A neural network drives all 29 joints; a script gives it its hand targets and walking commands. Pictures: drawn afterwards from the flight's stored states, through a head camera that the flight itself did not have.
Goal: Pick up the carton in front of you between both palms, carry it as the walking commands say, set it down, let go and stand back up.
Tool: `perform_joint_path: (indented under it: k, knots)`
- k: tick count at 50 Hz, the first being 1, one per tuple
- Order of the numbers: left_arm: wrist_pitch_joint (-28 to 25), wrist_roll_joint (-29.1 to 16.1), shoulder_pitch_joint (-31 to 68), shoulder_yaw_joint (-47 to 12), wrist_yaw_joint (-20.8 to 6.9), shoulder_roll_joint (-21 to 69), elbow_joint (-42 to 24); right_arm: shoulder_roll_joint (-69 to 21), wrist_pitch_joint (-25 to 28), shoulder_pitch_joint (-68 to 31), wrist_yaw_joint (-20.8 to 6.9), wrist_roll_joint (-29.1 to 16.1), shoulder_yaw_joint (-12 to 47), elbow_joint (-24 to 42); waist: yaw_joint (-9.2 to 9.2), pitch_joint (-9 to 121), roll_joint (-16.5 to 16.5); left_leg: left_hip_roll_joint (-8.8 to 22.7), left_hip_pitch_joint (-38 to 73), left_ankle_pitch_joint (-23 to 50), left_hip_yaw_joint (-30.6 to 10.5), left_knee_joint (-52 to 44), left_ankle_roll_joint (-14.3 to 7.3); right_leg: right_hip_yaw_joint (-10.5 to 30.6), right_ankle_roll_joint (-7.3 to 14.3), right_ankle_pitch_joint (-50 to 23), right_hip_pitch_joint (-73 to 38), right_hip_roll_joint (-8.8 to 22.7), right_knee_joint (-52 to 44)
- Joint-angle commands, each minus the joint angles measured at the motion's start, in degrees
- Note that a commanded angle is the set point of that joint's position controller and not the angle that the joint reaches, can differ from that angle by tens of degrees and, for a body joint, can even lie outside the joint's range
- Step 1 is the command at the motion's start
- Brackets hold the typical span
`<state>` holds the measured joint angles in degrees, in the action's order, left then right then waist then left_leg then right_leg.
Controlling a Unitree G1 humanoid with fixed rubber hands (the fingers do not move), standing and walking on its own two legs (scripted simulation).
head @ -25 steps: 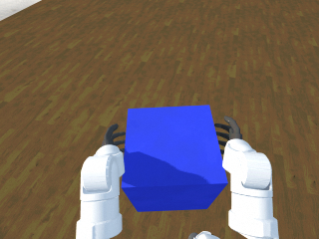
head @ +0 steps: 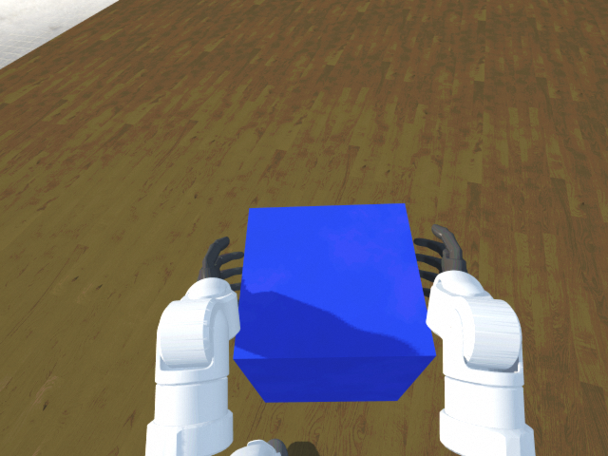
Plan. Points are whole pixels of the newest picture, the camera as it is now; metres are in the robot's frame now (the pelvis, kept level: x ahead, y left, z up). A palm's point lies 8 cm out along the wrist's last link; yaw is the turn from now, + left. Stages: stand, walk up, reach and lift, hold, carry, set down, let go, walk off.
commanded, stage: carry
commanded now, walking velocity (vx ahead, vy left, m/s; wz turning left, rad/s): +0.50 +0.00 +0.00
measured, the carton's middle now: (328, 311) +0.32 +0.00 -0.02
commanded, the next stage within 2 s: none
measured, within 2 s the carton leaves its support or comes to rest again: neither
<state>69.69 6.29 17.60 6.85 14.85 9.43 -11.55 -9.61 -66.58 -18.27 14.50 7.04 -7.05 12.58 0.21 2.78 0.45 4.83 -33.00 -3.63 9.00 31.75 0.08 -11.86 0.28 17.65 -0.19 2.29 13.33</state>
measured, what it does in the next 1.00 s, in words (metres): walks ahead: left foot, then right foot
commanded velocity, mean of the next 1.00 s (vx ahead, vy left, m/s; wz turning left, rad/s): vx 0.50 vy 0.00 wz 0.00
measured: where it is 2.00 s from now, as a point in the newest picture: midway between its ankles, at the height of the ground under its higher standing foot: (326, 199)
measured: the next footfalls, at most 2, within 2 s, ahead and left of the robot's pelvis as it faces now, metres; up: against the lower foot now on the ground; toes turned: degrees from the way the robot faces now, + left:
left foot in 0.08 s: +0.23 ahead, +0.11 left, +0.00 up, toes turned +10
right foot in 0.54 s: +0.55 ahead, -0.12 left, +0.00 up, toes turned -12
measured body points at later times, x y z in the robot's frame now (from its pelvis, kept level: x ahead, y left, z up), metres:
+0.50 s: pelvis +0.35 +0.00 -0.01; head +0.35 +0.00 +0.44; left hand +0.65 +0.14 +0.07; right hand +0.66 -0.15 +0.08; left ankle +0.20 +0.11 -0.74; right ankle +0.49 -0.12 -0.73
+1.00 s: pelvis +0.69 +0.00 -0.02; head +0.69 +0.00 +0.43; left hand +1.00 +0.14 +0.07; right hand +1.00 -0.16 +0.08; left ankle +0.82 +0.09 -0.74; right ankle +0.51 -0.10 -0.74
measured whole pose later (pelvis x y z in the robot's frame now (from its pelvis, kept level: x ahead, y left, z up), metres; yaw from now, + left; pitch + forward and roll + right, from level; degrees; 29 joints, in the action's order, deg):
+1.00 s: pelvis +0.69 +0.00 -0.02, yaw -1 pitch +4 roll +0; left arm 70.7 7.1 18.2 7.2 14.7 9.6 -12.6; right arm -10.0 -67.4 -19.5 14.5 7.0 -7.7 12.6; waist 0.0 3.9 -0.3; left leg 2.9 -26.8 -2.5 12.4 24.3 -1.3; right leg -11.3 -1.9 25.4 -2.7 3.9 20.7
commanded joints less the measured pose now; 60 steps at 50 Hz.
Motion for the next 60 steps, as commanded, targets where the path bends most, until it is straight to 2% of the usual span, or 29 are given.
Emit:
perform_joint_path:
  k: [1,3,4,5,6,7,9,11,16,23,26,27,28,29,30,32,33,37,45,47,49,50,51,52,53,55,56,58,60]
  knots:
    - [-0.42,-24.14,28.65,-36.26,-24.68,55.44,-4.67,-59.60,-3.07,-22.61,-23.42,-25.08,39.14,-2.05,-1.45,12.77,-9.96,-2.73,5.68,2.76,3.66,-5.51,-1.41,2.44,4.31,-37.98,-9.61,11.34,3.82]
    - [0.38,-24.31,29.67,-36.77,-24.61,54.54,-4.57,-58.77,-3.75,-22.04,-23.85,-24.85,38.18,-3.98,0.05,16.96,-7.03,-6.59,23.00,0.64,7.94,-9.51,-1.75,-2.35,1.71,-41.50,-3.63,8.41,18.02]
    - [0.71,-24.46,30.82,-37.00,-24.66,53.55,-4.64,-58.26,-4.02,-22.05,-24.07,-24.67,37.57,-4.73,1.31,20.81,-3.26,-0.62,35.57,-3.23,0.71,-9.01,-2.32,-1.46,0.14,-28.94,5.44,7.23,28.96]
    - [1.61,-25.34,33.99,-37.77,-24.77,54.42,-5.67,-57.40,-3.73,-22.44,-24.04,-23.28,36.63,-6.67,1.76,26.31,11.64,15.29,48.84,-9.24,-26.11,-11.84,-10.84,0.14,-2.55,-13.92,22.45,1.35,46.57]
    - [1.85,-25.35,34.68,-37.83,-24.90,53.62,-5.18,-58.69,-3.70,-21.78,-24.07,-23.43,36.29,-7.97,1.59,24.54,17.17,19.52,52.93,-1.54,-37.89,-17.64,-14.85,5.55,-2.11,9.73,36.30,-3.36,56.56]
    - [1.64,-25.40,35.00,-37.95,-24.86,54.88,-4.13,-59.30,-3.74,-22.40,-24.23,-23.84,35.93,-7.20,1.28,23.37,13.15,19.51,52.11,6.24,-32.18,-15.74,-14.78,10.40,-0.55,10.22,40.43,-0.04,62.40]
    - [0.90,-25.75,36.40,-38.14,-24.87,56.91,-4.55,-61.75,-3.32,-24.25,-24.55,-24.34,35.94,-5.99,1.08,21.54,3.12,16.30,45.04,14.38,-21.39,-14.85,-10.62,12.02,0.70,4.55,39.82,4.30,56.95]
    - [0.24,-26.27,37.07,-38.15,-24.53,58.90,-5.43,-62.80,-2.92,-26.87,-24.75,-25.32,36.08,-3.72,0.44,21.10,4.61,13.98,39.97,8.80,-14.96,-17.98,-7.38,10.80,0.32,-0.60,35.70,5.21,48.97]
    - [-0.43,-25.18,35.07,-38.52,-22.72,59.03,-7.39,-60.93,-3.20,-25.65,-24.98,-25.82,35.71,-1.26,0.51,18.51,7.86,10.97,40.07,8.23,-6.47,-20.67,-8.29,5.80,-1.82,-6.31,36.46,3.97,33.23]
    - [0.81,-25.01,30.97,-38.62,-24.05,57.95,-2.54,-59.90,-3.74,-19.95,-24.90,-22.91,35.23,-7.10,0.87,12.07,9.03,8.79,42.54,20.25,-0.33,-18.18,-5.14,0.30,-0.23,-17.63,30.52,0.89,14.03]
    - [0.53,-25.35,30.42,-37.88,-25.14,58.49,0.21,-60.56,-3.35,-20.81,-25.14,-22.99,35.97,-8.57,-0.55,15.53,7.00,6.00,37.25,26.87,4.96,-3.40,-2.15,-4.76,1.03,-15.29,11.83,-3.35,8.95]
    - [0.31,-25.39,30.17,-37.46,-25.46,58.63,1.15,-60.50,-3.13,-21.77,-25.26,-23.22,36.24,-8.91,-1.59,18.87,3.84,4.64,29.33,17.61,5.14,6.90,-0.89,-0.53,1.42,-11.02,0.36,0.33,10.14]
    - [-0.18,-24.57,30.12,-36.70,-25.67,57.77,2.68,-60.93,-3.37,-23.72,-25.42,-23.93,36.89,-8.11,-2.17,24.32,-8.48,0.10,14.94,2.43,4.07,23.77,1.63,23.14,7.90,-5.06,-11.94,15.53,7.66]
    - [-0.99,-24.52,30.12,-36.35,-25.76,58.98,3.82,-60.89,-3.28,-25.74,-25.59,-24.00,37.20,-6.92,-2.08,24.36,-19.61,-6.18,-0.42,-22.88,-1.26,34.87,2.06,40.19,13.73,-9.03,-18.77,21.94,0.66]
    - [-1.34,-25.02,30.72,-35.84,-25.93,59.92,2.64,-62.07,-2.77,-26.59,-25.54,-24.51,37.62,-7.29,-1.77,23.11,-14.85,-3.14,-4.88,-24.52,-6.75,41.81,0.28,36.40,13.87,-15.04,-17.63,22.76,1.30]
    - [-2.37,-25.54,32.55,-35.72,-25.97,62.03,0.82,-63.82,-1.56,-27.89,-25.47,-25.49,37.96,-5.68,-1.37,21.73,-4.62,1.76,-4.87,-18.80,-9.45,38.52,-1.56,25.96,10.46,-22.38,-10.94,19.28,2.58]
    - [-2.80,-25.95,34.00,-35.90,-25.88,62.52,-0.58,-64.34,-1.11,-27.72,-25.29,-25.81,38.12,-5.39,-1.16,21.35,-3.56,3.03,-3.30,-15.83,-9.51,33.81,-1.42,22.19,8.57,-20.99,-8.08,18.08,1.03]
    - [-3.53,-26.56,32.60,-36.17,-25.87,62.00,-2.89,-65.49,0.19,-24.17,-24.09,-25.08,38.29,-4.63,-1.15,21.23,-6.96,1.74,-1.84,-11.98,-5.26,22.17,0.11,13.43,8.40,-19.00,-6.82,15.75,-2.09]
    - [-1.81,-25.05,29.18,-36.22,-24.99,56.87,-5.40,-61.33,-1.43,-22.54,-22.94,-24.88,39.41,-0.91,-1.54,14.02,-9.24,-1.78,0.86,1.51,2.10,-1.55,0.05,3.91,5.98,-31.29,-8.88,11.41,-0.20]
    - [-0.92,-24.33,28.55,-36.28,-24.63,55.98,-4.94,-59.98,-2.52,-22.63,-23.30,-25.04,39.21,-1.42,-1.59,13.10,-9.91,-2.35,4.45,2.54,3.23,-5.04,-0.97,2.90,4.67,-34.98,-9.49,11.26,2.60]
    - [-0.06,-24.28,29.10,-36.69,-24.50,55.09,-4.65,-59.06,-3.35,-22.23,-23.72,-25.00,38.49,-3.05,-0.31,15.96,-7.93,-5.97,18.28,1.98,7.42,-9.87,-1.48,-1.55,2.21,-41.01,-5.76,9.15,14.26]
    - [0.31,-24.36,29.76,-36.94,-24.51,54.30,-4.77,-58.46,-3.64,-21.95,-23.94,-24.81,37.89,-4.02,0.59,19.49,-5.40,-4.51,30.78,-0.93,5.81,-8.71,-1.90,-2.17,0.81,-35.65,1.53,7.50,23.53]
    - [0.84,-24.78,31.37,-37.17,-24.68,53.44,-4.78,-57.62,-3.92,-21.75,-24.07,-24.32,37.10,-5.04,1.64,23.14,3.91,7.23,40.04,-5.63,-11.19,-11.71,-4.22,-1.94,-1.25,-19.98,11.23,4.88,37.21]
    - [1.64,-25.30,34.04,-38.00,-24.77,54.40,-5.71,-57.74,-3.46,-22.03,-24.02,-23.16,36.57,-7.58,1.59,25.92,20.11,18.71,53.54,-5.11,-34.82,-15.83,-13.56,2.35,-2.67,5.72,31.79,-2.88,52.08]
    - [1.58,-25.34,34.63,-37.88,-24.72,54.12,-5.05,-58.86,-3.64,-22.04,-24.17,-23.90,36.22,-7.25,1.29,24.21,14.80,20.47,54.08,4.00,-35.24,-16.19,-14.99,8.69,-1.21,10.73,39.46,-1.56,61.04]
    - [0.98,-25.61,35.98,-37.97,-24.82,55.96,-4.77,-61.08,-3.35,-23.51,-24.35,-24.23,36.09,-6.09,1.32,22.50,3.98,16.95,48.47,17.02,-23.38,-13.67,-11.78,11.88,0.68,6.37,40.87,3.02,59.18]
    - [0.69,-26.06,36.44,-38.05,-24.83,57.40,-4.99,-61.90,-3.16,-25.28,-24.39,-24.60,36.16,-4.87,1.09,21.59,2.34,15.75,45.34,15.61,-19.89,-15.30,-9.71,12.02,0.70,3.21,39.68,4.55,54.19]
    - [0.15,-26.50,36.79,-38.11,-24.45,58.76,-5.88,-62.59,-2.80,-27.10,-24.43,-25.33,36.18,-2.62,0.57,21.55,5.22,13.89,42.04,10.69,-14.53,-17.78,-7.42,10.37,0.22,-0.48,35.91,4.62,47.02]
    - [-0.28,-26.08,35.67,-38.18,-23.69,59.06,-6.53,-61.97,-2.87,-26.93,-24.50,-25.74,36.01,-1.06,0.52,20.88,6.52,12.92,41.31,8.75,-10.98,-19.26,-8.09,8.29,-0.78,-1.70,35.62,3.85,41.25]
